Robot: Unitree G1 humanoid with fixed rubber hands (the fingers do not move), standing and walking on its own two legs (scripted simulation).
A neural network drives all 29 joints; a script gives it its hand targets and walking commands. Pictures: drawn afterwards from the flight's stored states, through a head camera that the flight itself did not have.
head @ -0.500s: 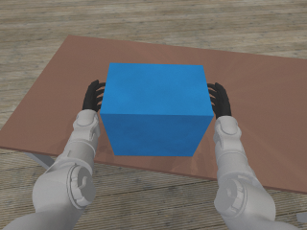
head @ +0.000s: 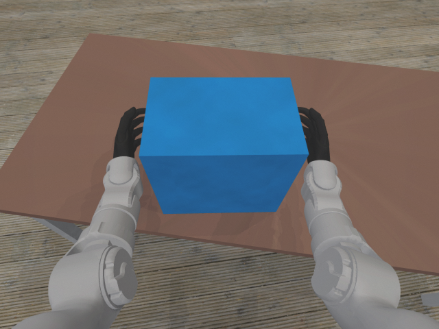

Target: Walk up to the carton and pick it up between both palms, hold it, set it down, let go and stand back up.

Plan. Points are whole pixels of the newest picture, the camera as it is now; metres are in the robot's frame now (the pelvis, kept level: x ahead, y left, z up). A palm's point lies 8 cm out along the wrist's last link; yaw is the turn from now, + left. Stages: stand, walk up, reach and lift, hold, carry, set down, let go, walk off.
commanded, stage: set down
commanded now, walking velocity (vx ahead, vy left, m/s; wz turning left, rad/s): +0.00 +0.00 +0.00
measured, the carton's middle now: (220, 152) +0.47 -0.02 -0.02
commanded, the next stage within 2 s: none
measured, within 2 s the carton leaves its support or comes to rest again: rests again in 0.08 s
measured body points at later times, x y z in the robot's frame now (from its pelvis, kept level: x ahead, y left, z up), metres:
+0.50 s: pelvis -0.01 +0.00 +0.00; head +0.08 +0.00 +0.44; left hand +0.44 +0.16 +0.04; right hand +0.42 -0.20 +0.05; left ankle -0.04 +0.11 -0.74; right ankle -0.03 -0.11 -0.74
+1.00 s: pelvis -0.04 -0.01 -0.02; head +0.05 +0.00 +0.42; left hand +0.42 +0.19 +0.03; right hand +0.42 -0.25 +0.04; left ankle -0.04 +0.12 -0.74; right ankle -0.03 -0.11 -0.74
